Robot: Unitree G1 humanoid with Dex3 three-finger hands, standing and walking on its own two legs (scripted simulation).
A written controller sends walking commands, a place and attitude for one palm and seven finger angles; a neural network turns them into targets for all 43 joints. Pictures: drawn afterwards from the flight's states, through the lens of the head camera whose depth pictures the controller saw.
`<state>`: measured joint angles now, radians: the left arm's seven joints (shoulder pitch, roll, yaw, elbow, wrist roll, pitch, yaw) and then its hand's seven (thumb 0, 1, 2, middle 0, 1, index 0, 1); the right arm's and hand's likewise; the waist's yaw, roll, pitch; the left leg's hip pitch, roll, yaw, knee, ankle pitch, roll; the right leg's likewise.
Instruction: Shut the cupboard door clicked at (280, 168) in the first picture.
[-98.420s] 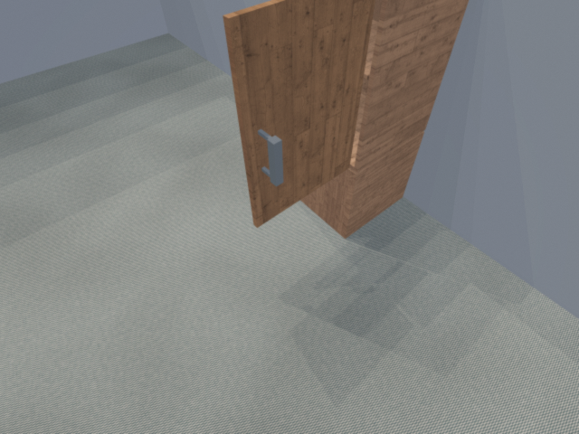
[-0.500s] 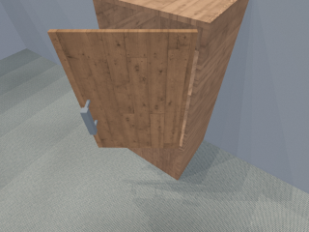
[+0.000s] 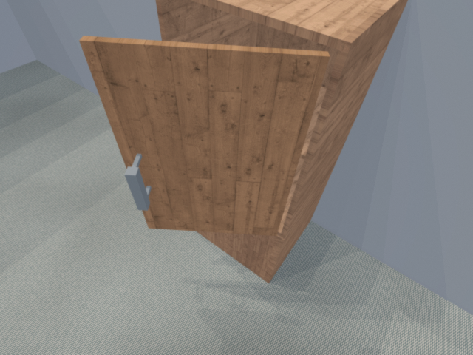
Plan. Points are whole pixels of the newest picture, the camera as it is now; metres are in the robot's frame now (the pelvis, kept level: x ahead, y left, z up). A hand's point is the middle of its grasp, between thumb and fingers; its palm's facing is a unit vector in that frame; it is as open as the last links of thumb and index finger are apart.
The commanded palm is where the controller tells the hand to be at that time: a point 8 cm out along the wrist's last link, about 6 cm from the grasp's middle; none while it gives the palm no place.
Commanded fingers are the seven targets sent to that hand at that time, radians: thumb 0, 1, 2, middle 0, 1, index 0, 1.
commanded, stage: shuffle to correct the standing spot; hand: left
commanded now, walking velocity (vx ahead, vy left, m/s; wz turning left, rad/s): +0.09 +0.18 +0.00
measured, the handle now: (141, 182) +0.48 +0.27 -0.06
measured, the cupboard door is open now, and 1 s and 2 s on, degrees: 34 34 34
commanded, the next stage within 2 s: come to a stop and stand still in 0.24 s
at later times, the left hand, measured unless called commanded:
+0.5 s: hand out of the picture +0.03 +0.23 -0.16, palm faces +0.09 -0.97 -0.22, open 7.3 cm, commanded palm none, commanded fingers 0.00 0.90 0.90 -0.20 -0.30 -0.20 -0.30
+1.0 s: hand out of the picture +0.02 +0.22 -0.15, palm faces +0.08 -0.97 -0.21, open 7.3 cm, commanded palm none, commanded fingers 0.00 0.90 0.90 -0.20 -0.30 -0.20 -0.30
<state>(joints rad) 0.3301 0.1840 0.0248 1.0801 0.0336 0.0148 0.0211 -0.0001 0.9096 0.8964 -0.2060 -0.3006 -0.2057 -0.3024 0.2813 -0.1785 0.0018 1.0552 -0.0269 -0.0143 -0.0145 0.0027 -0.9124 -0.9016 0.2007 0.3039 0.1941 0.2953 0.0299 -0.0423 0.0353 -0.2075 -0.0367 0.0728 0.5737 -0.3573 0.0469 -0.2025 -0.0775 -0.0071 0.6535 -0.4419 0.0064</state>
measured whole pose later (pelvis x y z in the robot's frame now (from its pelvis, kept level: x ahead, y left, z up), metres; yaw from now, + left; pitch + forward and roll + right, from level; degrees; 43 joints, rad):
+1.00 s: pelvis +0.00 +0.05 +0.01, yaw +2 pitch -1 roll +1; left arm 0.31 0.14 0.02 1.02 0.03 0.01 0.02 0.00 0.91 0.90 -0.20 -0.30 -0.20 -0.30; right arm 0.27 -0.18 -0.04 1.06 -0.03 0.06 -0.01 0.00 -0.92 -0.90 0.20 0.30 0.19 0.30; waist 0.00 0.03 0.00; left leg -0.42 0.04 0.04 0.72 -0.33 -0.01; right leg -0.18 0.00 -0.09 0.49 -0.30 -0.05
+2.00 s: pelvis -0.03 +0.12 +0.01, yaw +1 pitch -3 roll +0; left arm 0.29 0.25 0.01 1.02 0.03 0.02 0.02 0.00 0.91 0.90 -0.20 -0.30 -0.20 -0.30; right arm 0.23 -0.26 -0.02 1.05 -0.02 -0.01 -0.01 0.00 -0.91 -0.90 0.20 0.30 0.20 0.30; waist 0.00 -0.01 0.03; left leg -0.18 -0.08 0.15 0.38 -0.16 0.12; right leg -0.18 -0.08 -0.02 0.45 -0.23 0.02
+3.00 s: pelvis -0.04 +0.09 +0.02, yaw +2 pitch -2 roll +0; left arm 0.32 0.16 -0.02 1.09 0.03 -0.01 0.03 0.00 0.91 0.90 -0.20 -0.30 -0.20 -0.30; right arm 0.27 -0.15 -0.01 1.14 -0.01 0.00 -0.01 0.00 -0.91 -0.90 0.20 0.30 0.20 0.30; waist -0.01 -0.01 0.03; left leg -0.22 -0.04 0.11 0.37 -0.13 0.08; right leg -0.19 -0.03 -0.06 0.40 -0.18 0.01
